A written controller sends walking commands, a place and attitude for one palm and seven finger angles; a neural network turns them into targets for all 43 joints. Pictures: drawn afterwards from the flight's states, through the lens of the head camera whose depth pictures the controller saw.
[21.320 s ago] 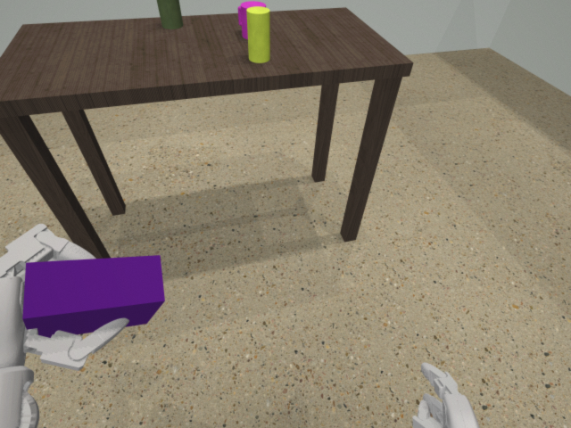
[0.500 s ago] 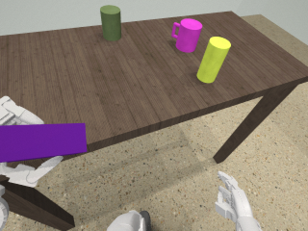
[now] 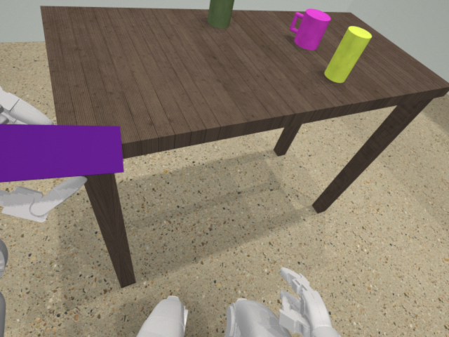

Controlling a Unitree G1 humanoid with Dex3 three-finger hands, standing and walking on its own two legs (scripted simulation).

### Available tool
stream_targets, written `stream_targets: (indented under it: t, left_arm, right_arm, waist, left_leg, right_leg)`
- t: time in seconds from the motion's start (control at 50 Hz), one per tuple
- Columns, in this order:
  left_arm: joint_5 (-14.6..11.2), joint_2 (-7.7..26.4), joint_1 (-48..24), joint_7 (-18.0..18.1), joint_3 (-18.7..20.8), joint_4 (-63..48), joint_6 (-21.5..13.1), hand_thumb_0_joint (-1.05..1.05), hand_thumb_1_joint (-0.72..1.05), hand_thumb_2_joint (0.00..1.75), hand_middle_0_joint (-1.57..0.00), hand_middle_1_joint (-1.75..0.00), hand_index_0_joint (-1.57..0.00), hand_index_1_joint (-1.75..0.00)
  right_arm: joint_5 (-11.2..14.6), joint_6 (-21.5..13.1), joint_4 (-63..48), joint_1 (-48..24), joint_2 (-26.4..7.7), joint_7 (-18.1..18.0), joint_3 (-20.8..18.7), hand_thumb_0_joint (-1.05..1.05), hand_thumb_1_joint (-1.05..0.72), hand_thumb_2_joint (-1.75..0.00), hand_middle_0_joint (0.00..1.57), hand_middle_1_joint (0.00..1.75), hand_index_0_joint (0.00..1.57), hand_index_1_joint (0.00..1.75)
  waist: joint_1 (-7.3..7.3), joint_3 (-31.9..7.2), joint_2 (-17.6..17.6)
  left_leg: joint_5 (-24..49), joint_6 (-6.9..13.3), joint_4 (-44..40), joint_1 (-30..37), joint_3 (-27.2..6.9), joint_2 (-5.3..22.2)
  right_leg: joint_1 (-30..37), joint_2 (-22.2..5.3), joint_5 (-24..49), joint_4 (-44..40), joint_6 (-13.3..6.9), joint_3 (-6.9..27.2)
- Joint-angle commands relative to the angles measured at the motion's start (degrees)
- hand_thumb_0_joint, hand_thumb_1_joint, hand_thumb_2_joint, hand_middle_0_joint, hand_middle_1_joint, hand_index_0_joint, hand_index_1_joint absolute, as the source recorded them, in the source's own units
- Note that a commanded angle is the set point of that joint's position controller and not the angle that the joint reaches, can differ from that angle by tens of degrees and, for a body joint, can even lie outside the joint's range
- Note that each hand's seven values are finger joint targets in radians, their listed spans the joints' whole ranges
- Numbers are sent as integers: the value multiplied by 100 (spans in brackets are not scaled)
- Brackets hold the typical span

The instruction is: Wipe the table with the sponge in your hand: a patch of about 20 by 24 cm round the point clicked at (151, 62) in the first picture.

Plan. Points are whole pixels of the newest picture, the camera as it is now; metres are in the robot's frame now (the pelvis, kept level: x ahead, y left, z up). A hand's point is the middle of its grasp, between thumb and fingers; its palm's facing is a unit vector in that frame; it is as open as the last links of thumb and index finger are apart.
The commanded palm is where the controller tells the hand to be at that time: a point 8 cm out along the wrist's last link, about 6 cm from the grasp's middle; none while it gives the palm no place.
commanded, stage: come to a stop and stand still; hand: left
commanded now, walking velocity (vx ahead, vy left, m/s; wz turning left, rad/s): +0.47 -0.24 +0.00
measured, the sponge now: (75, 154) +0.26 +0.23 +0.20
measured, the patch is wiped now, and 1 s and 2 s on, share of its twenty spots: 0.00 0.00 0.00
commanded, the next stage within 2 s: look again from close up in 1.48 s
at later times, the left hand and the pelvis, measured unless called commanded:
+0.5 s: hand out of the picture +0.09 +0.28 +0.21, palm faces +0.26 -0.89 -0.37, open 9.5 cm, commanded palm +0.04 +0.34 +0.22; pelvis -0.15 +0.07 +0.04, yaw -5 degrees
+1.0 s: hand out of the picture +0.01 +0.29 +0.22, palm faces +0.32 -0.80 -0.50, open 9.5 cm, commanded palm -0.05 +0.34 +0.22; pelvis -0.22 +0.07 +0.02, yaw -3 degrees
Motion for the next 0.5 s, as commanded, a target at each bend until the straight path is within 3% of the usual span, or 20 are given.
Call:
stream_targets:
  t: [0.0, 0.02, 0.04, 0.06, 0.08, 0.1, 0.12, 0.16, 0.2, 0.24, 0.26, 0.28, 0.3, 0.32, 0.34, 0.36, 0.38, 0.42, 0.46, 0.48]
  left_arm:
    - [-259, 662, 649, 138, 205, -1781, -441, 0, 10, 130, -120, -160, -120, -160]
    - [-273, 645, 1010, 148, 239, -1508, -389, 0, 10, 130, -120, -160, -120, -160]
    - [-253, 633, 1288, 146, 247, -1201, -332, 0, 10, 130, -120, -160, -120, -160]
    - [-210, 548, 1611, 145, 177, -817, -315, 0, 10, 130, -120, -160, -120, -160]
    - [-260, 564, 1387, 123, 215, -922, -361, 0, 10, 130, -120, -160, -120, -160]
    - [-341, 814, 1024, 79, 443, -822, -428, 0, 10, 130, -120, -160, -120, -160]
    - [-288, 788, 844, 5, 498, -346, -429, 0, 10, 130, -120, -160, -120, -160]
    - [-172, 714, 513, 52, 377, -20, -344, 0, 10, 130, -120, -160, -120, -160]
    - [-225, 653, 875, 126, 334, 107, -403, 0, 10, 130, -120, -160, -120, -160]
    - [-178, 534, 619, 185, 62, -589, -564, 0, 10, 130, -120, -160, -120, -160]
    - [-278, 382, 527, 173, -117, -1091, -630, 0, 10, 130, -120, -160, -120, -160]
    - [-137, 505, 369, 189, -144, -1343, -723, 0, 10, 130, -120, -160, -120, -160]
    - [-57, 727, 79, 135, -46, -1543, -839, 0, 10, 130, -120, -160, -120, -160]
    - [-35, 820, 380, 132, 253, -1250, -839, 0, 10, 130, -120, -160, -120, -160]
    - [-55, 603, 699, 34, 28, -1117, -834, 0, 10, 130, -120, -160, -120, -160]
    - [-27, 1027, 450, 28, 290, -1878, -888, 0, 10, 130, -120, -160, -120, -160]
    - [5, 845, 335, 50, 86, -1958, -889, 0, 10, 130, -120, -160, -120, -160]
    - [-51, 836, 814, 142, 194, -1755, -853, 0, 10, 130, -120, -160, -120, -160]
    - [-70, 989, 1123, 215, 438, -1330, -760, 0, 10, 130, -120, -160, -120, -160]
    - [-90, 918, 1343, 238, 489, -1015, -713, 0, 10, 130, -120, -160, -120, -160]
  right_arm:
    - [-67, -286, -1345, -875, -1428, -195, -489, 0, -90, -90, 20, 30, 20, 30]
    - [-106, -190, -1345, -754, -1390, -231, -512, 0, -90, -90, 20, 30, 20, 30]
    - [-133, -79, -1325, -602, -1336, -273, -543, 0, -90, -90, 20, 30, 20, 30]
    - [-85, 82, -1290, -422, -1312, -297, -556, 0, -90, -90, 20, 30, 20, 30]
    - [48, 229, -1254, -312, -1440, -346, -604, 0, -90, -90, 20, 30, 20, 30]
    - [102, 275, -1151, -316, -1512, -385, -537, 0, -90, -90, 20, 30, 20, 30]
    - [52, 245, -1042, -372, -1515, -390, -560, 0, -90, -90, 20, 30, 20, 30]
    - [-1, 168, -1111, -739, -1290, -416, -484, 0, -90, -90, 20, 30, 20, 30]
    - [1, 64, -997, -465, -1426, -585, -562, 0, -90, -90, 20, 30, 20, 30]
    - [-44, -131, -1078, -170, -1591, -676, -611, 0, -90, -90, 20, 30, 20, 30]
    - [-33, -266, -1241, -199, -1726, -711, -620, 0, -90, -90, 20, 30, 20, 30]
    - [-42, -357, -1298, -288, -1753, -677, -610, 0, -90, -90, 20, 30, 20, 30]
    - [-41, -437, -1349, -366, -1713, -615, -639, 0, -90, -90, 20, 30, 20, 30]
    - [45, -478, -1386, -377, -1854, -579, -811, 0, -90, -90, 20, 30, 20, 30]
    - [52, -459, -1303, -298, -1851, -442, -793, 0, -90, -90, 20, 30, 20, 30]
    - [36, -490, -1441, -376, -1836, -353, -861, 0, -90, -90, 20, 30, 20, 30]
    - [14, -494, -1472, -568, -1737, -323, -803, 0, -90, -90, 20, 30, 20, 30]
    - [29, -446, -1537, -509, -1759, -360, -785, 0, -90, -90, 20, 30, 20, 30]
    - [-7, -377, -1583, -415, -1736, -427, -801, 0, -90, -90, 20, 30, 20, 30]
    - [-14, -302, -1554, -432, -1637, -474, -778, 0, -90, -90, 20, 30, 20, 30]
  waist:
    - [-10, -2046, 2549]
    - [31, -2136, 2296]
    - [65, -2065, 1336]
    - [-28, -1694, -256]
    - [-122, -1170, -1216]
    - [-324, -842, -734]
    - [-329, -1251, -780]
    - [-400, -930, -165]
    - [-247, -1263, 374]
    - [-357, -1868, 1010]
    - [-374, -1758, 2164]
    - [-279, -1410, 2933]
    - [-205, -935, 2028]
    - [77, -1049, 1324]
    - [-96, -1217, 1740]
    - [-26, -1352, 2461]
    - [-59, -1036, 2960]
    - [56, -1203, 3048]
    - [104, -1487, 2730]
    - [200, -1671, 2156]
  left_leg:
    - [-2672, -340, -3690, -83, -1192, 889]
    - [-2702, -557, -3462, -580, -895, 746]
    - [-2435, -693, -2247, -957, -335, 351]
    - [-1703, -597, 290, -970, 398, -132]
    - [-1158, -492, 2459, -1314, 318, -138]
    - [-869, -521, 3388, -1339, 210, 26]
    - [-752, -460, 3163, -1006, -96, 255]
    - [-804, -237, 1171, -409, 237, 599]
    - [-1032, -102, -276, 793, 646, 501]
    - [-862, -76, -1730, 2109, 978, 179]
    - [-1570, 209, -2915, 2392, -506, 937]
    - [-1955, 557, -3530, 2254, -2193, 2068]
    - [-2009, 983, -3918, 1444, -2812, 2490]
    - [-1107, 930, -3748, 1364, -1808, 2239]
    - [-2077, 748, -3662, 907, -1483, 1971]
    - [-2482, 630, -3786, 784, -1342, 1769]
    - [-2471, 602, -3827, 648, -1324, 1765]
    - [-2670, 342, -3882, -3, -615, 1509]
    - [-3011, 137, -3362, -651, -246, 1248]
    - [-2872, 6, -2340, -1036, -27, 1007]
  right_leg:
    - [2121, 158, -391, -2861, -368, -554]
    - [2983, 217, -426, -3562, -536, -628]
    - [3373, -101, -728, -4450, -837, -141]
    - [2466, -1267, -1369, -5252, -1467, 1492]
    - [1445, -2424, -1127, -6091, -1886, 2603]
    - [788, -2265, 249, -5967, -1759, 1748]
    - [621, -2198, -677, -5665, -1509, 1609]
    - [52, -2057, -2105, -5727, -1121, 1222]
    - [-5, -1875, -1924, -5271, -1241, 1105]
    - [277, -1252, -1028, -3727, -879, 65]
    - [-160, -681, -602, -2113, -484, -404]
    - [-1040, -187, -417, -644, -201, -411]
    - [-1177, -430, 117, -194, -221, 256]
    - [-839, -564, 526, -247, -135, -2]
    - [-432, -650, 604, -373, -148, -170]
    - [-207, -630, 673, -567, -159, -202]
    - [-92, -792, 725, -1255, -202, -156]
    - [1443, -549, 437, -2556, -315, -658]
    - [2789, -167, -49, -3178, -437, -1096]
    - [3450, -154, -471, -3681, -606, -866]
